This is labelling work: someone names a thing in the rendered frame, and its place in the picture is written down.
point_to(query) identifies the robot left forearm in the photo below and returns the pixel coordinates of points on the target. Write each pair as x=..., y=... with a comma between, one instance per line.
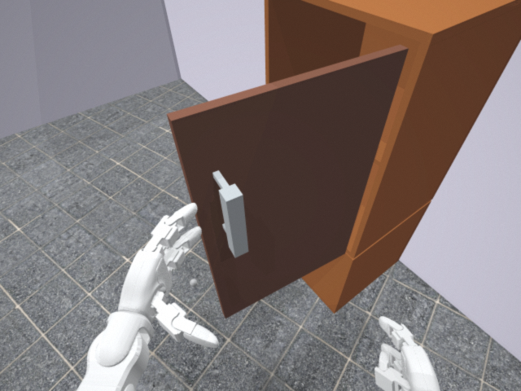
x=119, y=355

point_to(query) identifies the cupboard door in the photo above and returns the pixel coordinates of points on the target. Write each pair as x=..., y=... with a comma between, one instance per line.
x=300, y=150

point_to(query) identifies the robot left hand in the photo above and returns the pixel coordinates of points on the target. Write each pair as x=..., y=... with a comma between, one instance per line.
x=152, y=269

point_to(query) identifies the handle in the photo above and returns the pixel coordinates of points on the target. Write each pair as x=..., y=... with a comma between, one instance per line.
x=234, y=215

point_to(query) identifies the robot right hand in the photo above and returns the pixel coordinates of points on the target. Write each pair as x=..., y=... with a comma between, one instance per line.
x=412, y=368

